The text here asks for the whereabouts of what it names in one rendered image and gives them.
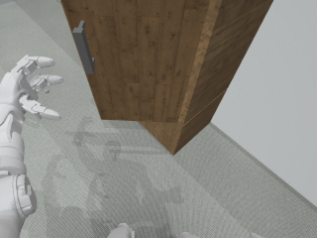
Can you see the cupboard door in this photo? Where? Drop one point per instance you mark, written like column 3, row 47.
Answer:
column 144, row 53

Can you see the left robot hand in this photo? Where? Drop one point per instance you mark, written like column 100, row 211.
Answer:
column 14, row 87

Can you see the handle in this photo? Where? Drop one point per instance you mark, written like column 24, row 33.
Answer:
column 83, row 48

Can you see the robot left upper arm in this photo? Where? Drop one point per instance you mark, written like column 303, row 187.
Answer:
column 17, row 201

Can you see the robot left forearm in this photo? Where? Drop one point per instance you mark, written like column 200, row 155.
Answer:
column 12, row 147

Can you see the right robot shin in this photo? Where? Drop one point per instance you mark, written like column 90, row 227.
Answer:
column 184, row 233

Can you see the robot shin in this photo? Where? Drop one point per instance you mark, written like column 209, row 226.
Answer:
column 184, row 233
column 123, row 225

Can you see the left robot shin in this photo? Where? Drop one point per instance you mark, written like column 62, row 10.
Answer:
column 123, row 225

